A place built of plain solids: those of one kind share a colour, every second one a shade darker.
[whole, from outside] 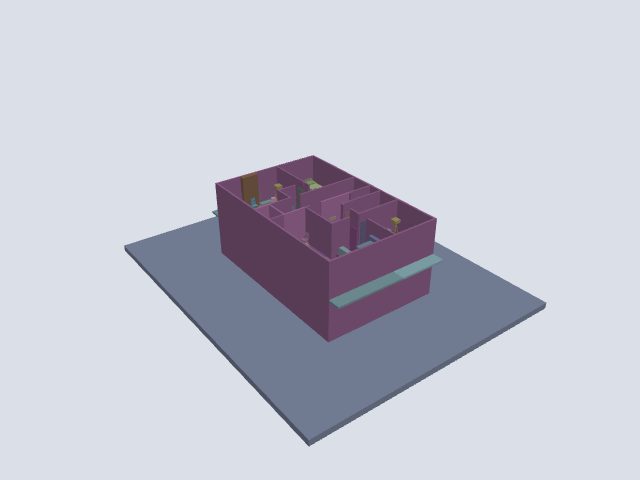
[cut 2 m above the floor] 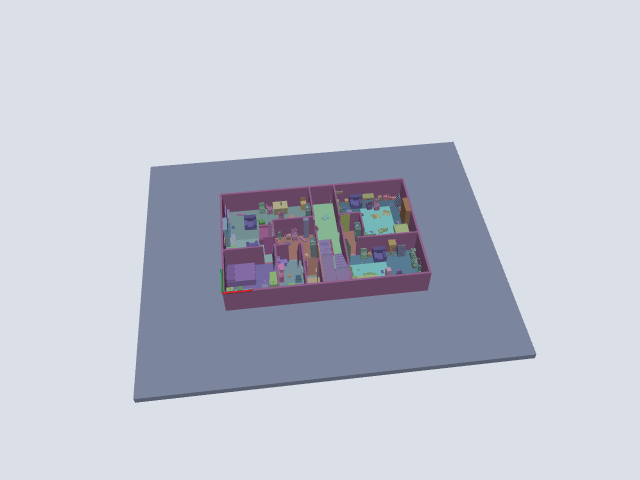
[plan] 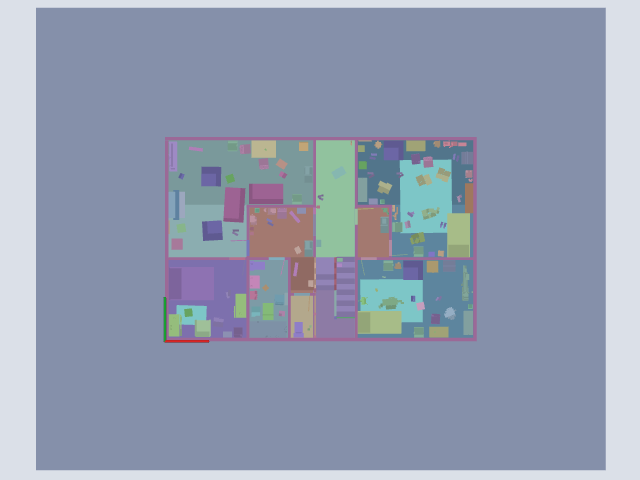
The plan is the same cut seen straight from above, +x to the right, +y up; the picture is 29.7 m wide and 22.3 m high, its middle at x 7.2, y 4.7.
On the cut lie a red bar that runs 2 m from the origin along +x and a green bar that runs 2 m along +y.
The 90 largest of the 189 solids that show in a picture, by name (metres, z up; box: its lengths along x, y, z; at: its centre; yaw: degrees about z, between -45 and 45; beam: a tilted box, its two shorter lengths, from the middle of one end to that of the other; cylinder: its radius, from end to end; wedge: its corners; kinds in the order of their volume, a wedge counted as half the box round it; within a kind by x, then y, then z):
{
 "under_1": {"box": [26.48, 21.49, 0.5], "at": [7.24, 4.75, -0.33]},
 "wall_1": {"box": [0.16, 3.61, 6.56], "at": [0.08, 1.97, 2.98]},
 "wall_2": {"box": [0.16, 5.43, 6.56], "at": [0.08, 6.62, 2.98]},
 "wall_3": {"box": [2.99, 0.13, 6.56], "at": [1.5, 3.83, 2.98]},
 "wall_4": {"box": [0.13, 3.61, 6.56], "at": [3.85, 1.97, 2.98]},
 "wall_5": {"box": [0.13, 1.51, 6.56], "at": [3.85, 5.46, 2.98]},
 "wall_6": {"box": [1.09, 0.13, 6.56], "at": [4.28, 3.83, 2.98]},
 "wall_7": {"box": [3.22, 0.13, 6.56], "at": [5.4, 6.28, 2.98]},
 "wall_8": {"box": [0.28, 0.13, 6.56], "at": [5.7, 3.83, 2.98]},
 "wall_9": {"box": [0.13, 1.95, 6.56], "at": [5.78, 1.14, 2.98]},
 "wall_10": {"box": [0.13, 1.53, 6.56], "at": [5.78, 3.0, 2.98]},
 "wall_11": {"box": [0.13, 1.95, 6.56], "at": [6.95, 1.14, 2.98]},
 "wall_12": {"box": [0.13, 2.66, 2.87], "at": [6.95, 3.57, 4.82]},
 "wall_13": {"box": [0.13, 0.99, 3.38], "at": [6.95, 4.4, 1.39]},
 "wall_14": {"box": [0.13, 1.73, 2.87], "at": [6.95, 7.21, 4.82]},
 "wall_15": {"box": [0.13, 2.99, 3.38], "at": [6.95, 7.83, 1.39]},
 "wall_16": {"box": [0.13, 1.13, 2.87], "at": [6.95, 8.77, 4.82]},
 "wall_17": {"box": [14.48, 0.16, 6.56], "at": [7.24, 0.08, 2.98]},
 "wall_18": {"box": [14.48, 0.16, 6.56], "at": [7.24, 9.41, 2.98]},
 "wall_19": {"box": [2.07, 0.13, 2.87], "at": [7.92, 8.13, 4.82]},
 "wall_20": {"box": [0.13, 3.61, 6.56], "at": [8.88, 1.97, 2.98]},
 "wall_21": {"box": [0.13, 1.51, 6.56], "at": [8.88, 4.66, 2.98]},
 "wall_22": {"box": [0.13, 1.73, 2.87], "at": [8.88, 7.21, 4.82]},
 "wall_23": {"box": [0.13, 2.99, 3.38], "at": [8.88, 7.83, 1.39]},
 "wall_24": {"box": [0.13, 1.13, 2.87], "at": [8.88, 8.77, 4.82]},
 "wall_25": {"box": [0.28, 0.13, 6.56], "at": [8.96, 3.83, 2.98]},
 "wall_26": {"box": [1.72, 0.13, 6.56], "at": [9.68, 6.28, 2.98]},
 "wall_27": {"box": [0.13, 1.51, 6.56], "at": [10.47, 5.46, 2.98]},
 "wall_28": {"box": [4.64, 0.13, 6.56], "at": [12.16, 3.83, 2.98]},
 "wall_29": {"box": [0.16, 3.61, 6.56], "at": [14.4, 1.97, 2.98]},
 "wall_30": {"box": [0.16, 5.43, 6.56], "at": [14.4, 6.62, 2.98]},
 "stair_1": {"box": [0.85, 1.56, 2.61], "at": [7.44, 3.12, 1.01]},
 "stair_2": {"box": [0.85, 1.31, 2.79], "at": [7.44, 3.25, 1.1]},
 "stair_3": {"box": [0.85, 1.05, 2.97], "at": [7.44, 3.37, 1.19]},
 "stair_4": {"box": [0.85, 0.8, 3.15], "at": [7.44, 3.5, 1.27]},
 "stair_5": {"box": [0.85, 0.28, 2.26], "at": [8.39, 1.24, 0.83]},
 "stair_6": {"box": [0.85, 0.54, 2.08], "at": [8.39, 1.36, 0.74]},
 "stair_7": {"box": [0.85, 0.8, 1.9], "at": [8.39, 1.49, 0.65]},
 "stair_8": {"box": [0.85, 1.05, 1.72], "at": [8.39, 1.62, 0.56]},
 "stair_9": {"box": [0.85, 1.31, 1.55], "at": [8.39, 1.75, 0.47]},
 "stair_10": {"box": [0.85, 1.56, 1.37], "at": [8.39, 1.87, 0.38]},
 "stair_11": {"box": [0.85, 1.82, 1.19], "at": [8.39, 2.0, 0.29]},
 "stair_12": {"box": [0.85, 2.07, 1.01], "at": [8.39, 2.13, 0.21]},
 "stair_13": {"box": [0.85, 2.33, 0.83], "at": [8.39, 2.26, 0.12]},
 "stair_14": {"box": [0.85, 2.58, 0.66], "at": [8.39, 2.38, 0.03]},
 "stair_15": {"box": [0.85, 2.84, 0.48], "at": [8.39, 2.51, -0.06]},
 "floor_study_1": {"box": [5.37, 3.61, 0.5], "at": [11.63, 1.97, -0.25]},
 "floor_study_2": {"box": [5.37, 2.99, 0.5], "at": [11.63, 7.83, -0.25]},
 "floor_study_3": {"box": [3.78, 2.44, 0.5], "at": [12.43, 5.12, -0.25]},
 "floor_sitting_1": {"box": [3.63, 2.44, 0.5], "at": [1.98, 5.12, -0.25]},
 "floor_sitting_2": {"box": [6.72, 2.99, 0.5], "at": [3.52, 7.83, -0.25]},
 "stair_landing_1": {"box": [0.85, 2.21, 2.44], "at": [7.43, 1.26, 0.92]},
 "stair_landing_2": {"box": [0.96, 0.93, 2.44], "at": [8.34, 0.63, 0.92]},
 "floor_bedroom_1": {"box": [3.63, 3.61, 0.5], "at": [1.98, 1.97, -0.25]},
 "floor_lobby_1": {"box": [2.96, 2.31, 0.5], "at": [5.4, 5.05, -0.25]},
 "floor_lobby_2": {"box": [1.17, 1.53, 0.5], "at": [6.42, 3.13, -0.25]},
 "floor_lobby_3": {"box": [1.46, 2.31, 0.5], "at": [9.68, 5.05, -0.25]},
 "floor_hall_1": {"box": [1.81, 5.43, 0.5], "at": [7.92, 6.62, -0.25]},
 "floor_bath_1": {"box": [1.79, 3.61, 0.5], "at": [4.82, 1.97, -0.25]},
 "fixture_breast_study_1": {"box": [0.39, 1.4, 3.13], "at": [14.13, 6.64, 1.52]},
 "fixture_breast_study_2": {"box": [0.37, 1.4, 2.92], "at": [14.14, 6.64, 4.79]},
 "double_bed_1": {"box": [2.01, 1.45, 0.6], "at": [1.22, 2.67, 0.3]},
 "double_bed_2": {"box": [2.11, 1.55, 0.4], "at": [1.22, 2.67, 0.5]},
 "child_bed_1": {"box": [2.06, 1.06, 0.4], "at": [9.96, 0.87, 0.38]},
 "child_bed_2": {"box": [2.06, 1.06, 0.4], "at": [13.31, 0.76, 3.76]},
 "child_bed_3": {"box": [1.06, 2.06, 0.4], "at": [13.64, 4.91, 0.38]},
 "fixture_breast_sitting_1": {"box": [0.32, 1.22, 3.13], "at": [0.32, 6.33, 1.52]},
 "fixture_breast_sitting_2": {"box": [0.32, 1.22, 2.92], "at": [0.32, 6.33, 4.79]},
 "upper_floor_next_1": {"box": [1.0, 3.61, 0.16], "at": [-0.5, 1.97, 3.3]},
 "upper_floor_next_2": {"box": [1.0, 5.43, 0.16], "at": [-0.5, 6.62, 3.3]},
 "armchair_club_1": {"box": [0.92, 0.9, 0.35], "at": [2.15, 7.64, 0.24], "yaw": -0.9},
 "armchair_club_2": {"box": [0.92, 0.9, 0.35], "at": [2.2, 5.14, 0.24], "yaw": 3.3},
 "armchair_club_3": {"box": [0.92, 0.9, 0.35], "at": [10.62, 8.85, 0.24]},
 "armchair_club_4": {"box": [0.92, 0.9, 0.35], "at": [11.53, 3.29, 0.24]},
 "rug_1": {"box": [2.9, 2.0, 0.08], "at": [10.53, 1.88, -0.03], "yaw": 0.2},
 "rug_2": {"box": [2.4, 3.4, 0.08], "at": [12.12, 6.72, -0.03], "yaw": 0.6},
 "chest_drawers_1": {"box": [0.5, 1.04, 0.95], "at": [0.42, 0.73, 0.47]},
 "chest_drawers_2": {"box": [0.5, 1.13, 1.0], "at": [3.53, 1.65, 0.5]},
 "floor_wc_1": {"box": [1.04, 1.95, 0.5], "at": [6.36, 1.14, -0.25]},
 "sofa_1": {"box": [0.93, 1.6, 0.34], "at": [3.22, 6.33, 0.28], "yaw": -3.3},
 "sofa_2": {"box": [1.6, 0.93, 0.34], "at": [4.7, 6.85, 0.28]},
 "billy_1": {"box": [0.42, 0.28, 2.02], "at": [2.9, 0.31, 1.01]},
 "billy_2": {"box": [0.42, 0.28, 2.02], "at": [6.34, 6.06, 1.01]},
 "billy_3": {"box": [0.42, 0.28, 2.02], "at": [9.67, 6.49, 1.01]},
 "stair_pan_1": {"box": [0.08, 2.21, 3.39], "at": [6.97, 1.26, 1.39]},
 "kitchen_table_1": {"box": [1.06, 0.71, 0.72], "at": [4.58, 8.92, 0.36]},
 "bathtub_1": {"box": [1.7, 0.76, 0.41], "at": [4.79, 0.55, 0.2]},
 "stair_mid_land_1": {"box": [0.11, 1.28, 3.39], "at": [7.92, 1.73, 1.39]},
 "cube_shelf_1": {"box": [1.46, 0.39, 0.76], "at": [3.04, 5.5, 3.76]},
 "tall_cupboard_1": {"box": [0.92, 0.3, 0.99], "at": [1.86, 4.08, 4.77]}
}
